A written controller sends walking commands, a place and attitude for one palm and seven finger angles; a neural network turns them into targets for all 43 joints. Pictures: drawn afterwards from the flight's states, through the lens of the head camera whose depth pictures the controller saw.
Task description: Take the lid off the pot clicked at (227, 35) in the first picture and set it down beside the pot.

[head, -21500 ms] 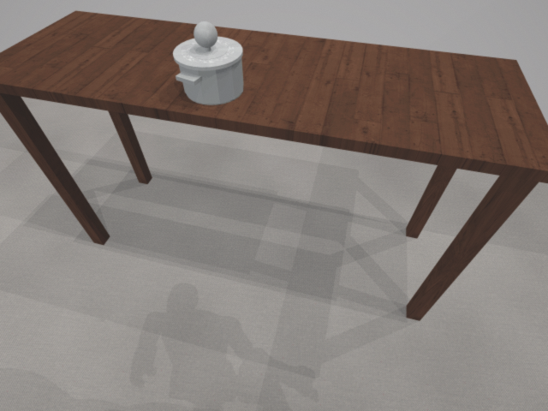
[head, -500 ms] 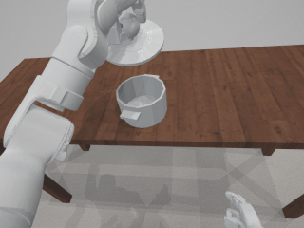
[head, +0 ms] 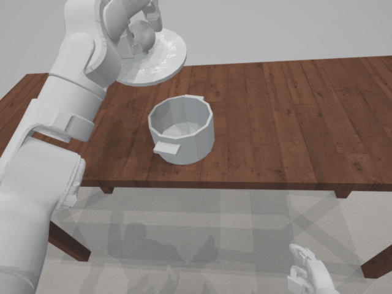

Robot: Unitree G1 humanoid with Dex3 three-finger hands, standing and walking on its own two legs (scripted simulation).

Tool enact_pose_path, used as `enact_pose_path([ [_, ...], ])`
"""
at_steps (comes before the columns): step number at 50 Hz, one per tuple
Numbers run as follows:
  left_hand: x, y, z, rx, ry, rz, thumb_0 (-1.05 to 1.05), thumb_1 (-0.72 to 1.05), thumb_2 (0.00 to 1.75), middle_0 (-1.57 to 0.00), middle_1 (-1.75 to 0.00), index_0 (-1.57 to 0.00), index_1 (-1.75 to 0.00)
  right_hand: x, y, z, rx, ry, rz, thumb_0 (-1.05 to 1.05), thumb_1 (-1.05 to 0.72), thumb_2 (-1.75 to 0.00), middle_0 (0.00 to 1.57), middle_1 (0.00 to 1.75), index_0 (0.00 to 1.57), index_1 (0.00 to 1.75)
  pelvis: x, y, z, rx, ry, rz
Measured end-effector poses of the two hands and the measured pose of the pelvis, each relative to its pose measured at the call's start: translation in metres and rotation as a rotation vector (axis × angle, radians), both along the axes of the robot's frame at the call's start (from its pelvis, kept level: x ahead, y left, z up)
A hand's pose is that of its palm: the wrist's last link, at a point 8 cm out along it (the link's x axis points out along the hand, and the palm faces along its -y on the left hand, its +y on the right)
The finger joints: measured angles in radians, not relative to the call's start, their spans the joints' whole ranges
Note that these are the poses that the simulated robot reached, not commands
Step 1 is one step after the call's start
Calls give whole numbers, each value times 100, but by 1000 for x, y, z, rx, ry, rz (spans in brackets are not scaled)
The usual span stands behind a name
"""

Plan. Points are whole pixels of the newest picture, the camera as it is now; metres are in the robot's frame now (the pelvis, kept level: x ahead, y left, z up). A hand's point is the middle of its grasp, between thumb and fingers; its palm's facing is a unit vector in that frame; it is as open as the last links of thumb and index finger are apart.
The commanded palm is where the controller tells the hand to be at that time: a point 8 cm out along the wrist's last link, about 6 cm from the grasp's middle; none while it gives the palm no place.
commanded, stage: move the lid sideways beside the pot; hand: left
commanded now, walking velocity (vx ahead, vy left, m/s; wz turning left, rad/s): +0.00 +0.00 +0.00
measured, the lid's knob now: (140, 36) +0.49 +0.10 +0.30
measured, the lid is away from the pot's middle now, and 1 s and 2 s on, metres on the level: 0.06 0.17 0.24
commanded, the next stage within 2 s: lower the lid onto the table in 1.74 s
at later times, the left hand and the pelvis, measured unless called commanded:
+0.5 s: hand (91, 42) +0.45 +0.17 +0.31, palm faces -0.06 -0.02 -1.00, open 8.3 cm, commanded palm +0.41 +0.18 +0.39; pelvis +0.00 +0.01 +0.00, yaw +1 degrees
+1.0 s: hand (63, 44) +0.44 +0.22 +0.32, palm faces -0.08 -0.03 -1.00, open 8.3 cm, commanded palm +0.41 +0.23 +0.39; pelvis +0.00 +0.01 +0.00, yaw +1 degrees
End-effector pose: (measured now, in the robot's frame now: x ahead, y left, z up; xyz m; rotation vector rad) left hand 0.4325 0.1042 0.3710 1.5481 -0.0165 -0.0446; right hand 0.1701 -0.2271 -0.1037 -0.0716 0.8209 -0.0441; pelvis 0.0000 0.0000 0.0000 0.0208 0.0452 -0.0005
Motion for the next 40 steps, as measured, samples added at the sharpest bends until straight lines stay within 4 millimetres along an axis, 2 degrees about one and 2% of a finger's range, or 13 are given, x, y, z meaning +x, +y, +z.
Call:
enact_pose_path([
  [11, -1, 34, -4, 0, 43, 50, -2, 2, 118, -86, -52, -78, -51, -6, -7, 0, -34, 26, -9, 1, -91, -90, 19, 30, 19, 30, 4, 3, 0, -6, -6, 13],
  [22, -5, 59, -2, -3, 42, 82, -2, 3, 118, -86, -52, -78, -51, -1, 2, 2, -26, 18, 4, 1, -91, -90, 19, 30, 19, 30, 3, 8, 1, -10, -3, 17],
  [40, -9, 88, 3, 14, 42, 142, -2, 3, 118, -86, -52, -78, -51, -11, 6, -2, -34, 53, 3, 1, -91, -90, 20, 30, 20, 30, 0, 12, 0, -13, 1, 24],
])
